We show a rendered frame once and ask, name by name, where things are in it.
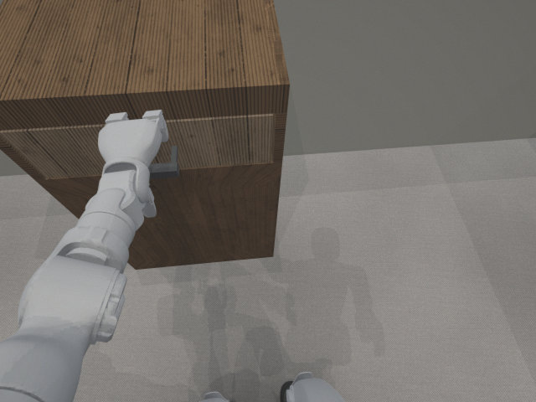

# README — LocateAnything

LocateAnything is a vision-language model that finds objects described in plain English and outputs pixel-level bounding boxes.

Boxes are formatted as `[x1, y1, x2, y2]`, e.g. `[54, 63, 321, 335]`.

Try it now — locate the handle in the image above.
[148, 146, 179, 179]

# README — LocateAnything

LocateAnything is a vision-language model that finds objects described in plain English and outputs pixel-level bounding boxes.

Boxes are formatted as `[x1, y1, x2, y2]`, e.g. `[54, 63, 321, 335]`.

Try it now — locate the cabinet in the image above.
[0, 0, 290, 270]

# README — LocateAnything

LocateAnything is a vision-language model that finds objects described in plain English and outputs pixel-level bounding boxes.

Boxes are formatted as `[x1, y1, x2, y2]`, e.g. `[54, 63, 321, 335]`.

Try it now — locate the drawer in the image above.
[0, 114, 273, 178]

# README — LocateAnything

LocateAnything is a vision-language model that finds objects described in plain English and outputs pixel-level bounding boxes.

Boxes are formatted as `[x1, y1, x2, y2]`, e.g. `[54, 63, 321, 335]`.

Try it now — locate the right robot thigh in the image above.
[286, 378, 345, 402]

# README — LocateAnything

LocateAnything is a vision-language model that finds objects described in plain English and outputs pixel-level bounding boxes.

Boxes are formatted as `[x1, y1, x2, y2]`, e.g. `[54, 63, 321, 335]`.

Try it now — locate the robot left forearm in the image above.
[18, 157, 150, 328]

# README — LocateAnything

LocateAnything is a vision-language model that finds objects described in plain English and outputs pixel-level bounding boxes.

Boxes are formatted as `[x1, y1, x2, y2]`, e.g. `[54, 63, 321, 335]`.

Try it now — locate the robot right shin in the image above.
[291, 372, 313, 385]

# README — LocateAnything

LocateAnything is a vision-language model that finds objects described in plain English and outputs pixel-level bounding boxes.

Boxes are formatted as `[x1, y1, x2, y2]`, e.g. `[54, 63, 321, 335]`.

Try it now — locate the robot left hand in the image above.
[98, 110, 168, 218]

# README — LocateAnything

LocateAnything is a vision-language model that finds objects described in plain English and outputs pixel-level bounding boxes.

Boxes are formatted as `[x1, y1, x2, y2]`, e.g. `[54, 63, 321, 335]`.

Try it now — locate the robot left upper arm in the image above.
[0, 255, 127, 402]

